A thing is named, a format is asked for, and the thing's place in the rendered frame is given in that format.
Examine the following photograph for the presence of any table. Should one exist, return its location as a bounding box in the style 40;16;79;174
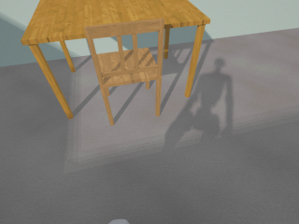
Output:
21;0;211;119

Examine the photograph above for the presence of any chair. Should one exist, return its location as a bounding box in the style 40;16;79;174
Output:
84;18;164;126

